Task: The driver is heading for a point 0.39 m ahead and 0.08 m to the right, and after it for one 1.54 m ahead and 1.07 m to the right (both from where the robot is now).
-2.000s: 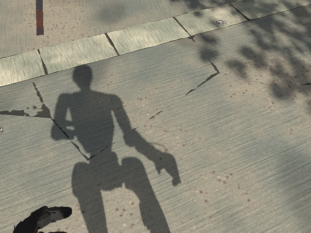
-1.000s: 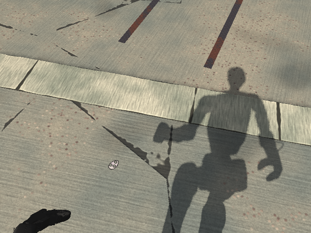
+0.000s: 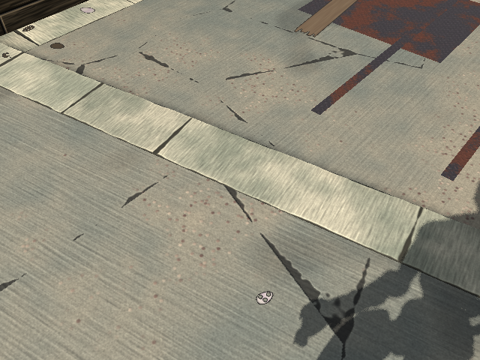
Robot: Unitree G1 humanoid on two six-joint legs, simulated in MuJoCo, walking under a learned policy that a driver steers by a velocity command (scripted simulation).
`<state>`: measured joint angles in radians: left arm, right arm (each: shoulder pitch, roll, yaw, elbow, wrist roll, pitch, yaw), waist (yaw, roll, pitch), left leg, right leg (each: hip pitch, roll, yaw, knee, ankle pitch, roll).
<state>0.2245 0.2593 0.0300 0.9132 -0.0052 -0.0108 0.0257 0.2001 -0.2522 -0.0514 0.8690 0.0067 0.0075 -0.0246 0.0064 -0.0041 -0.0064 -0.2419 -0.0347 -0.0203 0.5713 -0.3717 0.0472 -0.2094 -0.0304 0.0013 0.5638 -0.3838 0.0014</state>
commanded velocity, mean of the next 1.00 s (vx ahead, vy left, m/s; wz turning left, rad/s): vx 0.28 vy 0.00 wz -0.18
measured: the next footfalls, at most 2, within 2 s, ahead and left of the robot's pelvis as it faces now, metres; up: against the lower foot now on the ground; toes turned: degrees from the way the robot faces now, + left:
right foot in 0.32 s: +0.09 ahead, -0.14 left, +0.00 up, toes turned -2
left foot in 0.72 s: +0.46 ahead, +0.01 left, +0.00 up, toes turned -8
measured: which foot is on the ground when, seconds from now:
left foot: down 0.00-0.34, up 0.36-0.70, down 0.72-1.00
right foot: down 0.00-0.24, up 0.26-0.30, down 0.32-0.72, up 0.74-1.00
